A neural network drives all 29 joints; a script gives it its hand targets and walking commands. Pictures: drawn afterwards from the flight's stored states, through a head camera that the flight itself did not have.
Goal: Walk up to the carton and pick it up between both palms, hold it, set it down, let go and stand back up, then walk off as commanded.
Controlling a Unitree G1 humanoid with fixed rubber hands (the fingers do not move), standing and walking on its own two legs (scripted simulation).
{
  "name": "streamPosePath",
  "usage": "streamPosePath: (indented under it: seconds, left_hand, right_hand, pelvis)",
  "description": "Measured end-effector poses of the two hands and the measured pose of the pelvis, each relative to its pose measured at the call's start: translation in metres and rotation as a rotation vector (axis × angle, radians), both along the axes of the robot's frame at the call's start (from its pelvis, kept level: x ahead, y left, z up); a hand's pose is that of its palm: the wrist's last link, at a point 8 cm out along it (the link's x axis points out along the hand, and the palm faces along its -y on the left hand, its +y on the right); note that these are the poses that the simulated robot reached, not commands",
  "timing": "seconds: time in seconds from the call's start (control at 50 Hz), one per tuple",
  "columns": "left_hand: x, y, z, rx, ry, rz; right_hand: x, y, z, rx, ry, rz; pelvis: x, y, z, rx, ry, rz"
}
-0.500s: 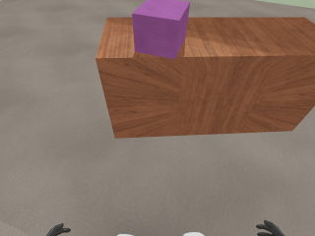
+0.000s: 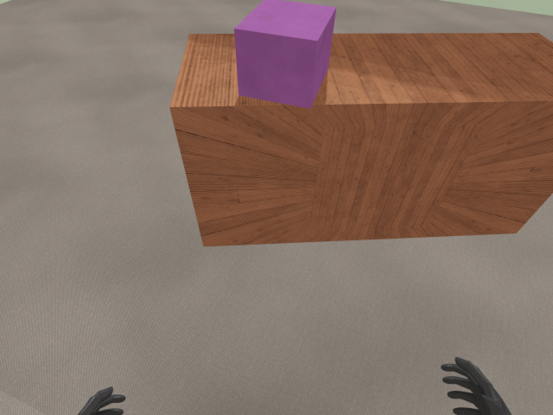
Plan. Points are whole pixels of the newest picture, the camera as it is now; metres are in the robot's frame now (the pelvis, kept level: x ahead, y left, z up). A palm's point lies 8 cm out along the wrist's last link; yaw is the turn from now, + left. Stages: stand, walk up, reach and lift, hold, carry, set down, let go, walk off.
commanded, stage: stand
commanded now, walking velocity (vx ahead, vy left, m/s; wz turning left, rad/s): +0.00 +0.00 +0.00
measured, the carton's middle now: (287, 51) +1.06 -0.05 +0.04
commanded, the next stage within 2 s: none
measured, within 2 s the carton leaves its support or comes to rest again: neither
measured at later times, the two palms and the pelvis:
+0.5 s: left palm out of the picture +0.12 +0.28 -0.08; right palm out of the picture +0.13 -0.29 -0.07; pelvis +0.00 +0.00 +0.00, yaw +0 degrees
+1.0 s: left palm out of the picture +0.12 +0.28 -0.07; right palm out of the picture +0.12 -0.30 -0.07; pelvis +0.00 -0.01 +0.01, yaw +0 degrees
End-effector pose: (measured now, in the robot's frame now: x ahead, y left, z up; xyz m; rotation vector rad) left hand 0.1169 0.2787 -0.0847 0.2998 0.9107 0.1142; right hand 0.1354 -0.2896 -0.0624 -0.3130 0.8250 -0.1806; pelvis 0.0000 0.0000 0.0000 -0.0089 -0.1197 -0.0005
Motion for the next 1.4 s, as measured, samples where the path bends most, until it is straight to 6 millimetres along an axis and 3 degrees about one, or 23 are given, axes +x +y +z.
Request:
streamPosePath:
  seconds: [0.24,0.78,1.4]
  left_hand:
    - [0.007,0.001,0.004,0.001,-0.008,0.000]
    - [0.002,-0.004,0.012,0.019,-0.004,0.006]
    - [0.004,-0.002,0.015,0.025,0.007,0.010]
  right_hand:
    - [-0.001,0.000,0.000,0.004,0.016,-0.005]
    - [-0.021,-0.010,-0.011,0.022,0.081,-0.031]
    - [-0.009,-0.008,-0.008,0.028,0.067,-0.025]
  pelvis:
    - [0.005,0.001,0.002,-0.001,0.006,0.000]
    - [0.003,-0.007,0.007,0.011,0.002,0.001]
    - [0.006,-0.006,0.009,0.010,0.008,0.001]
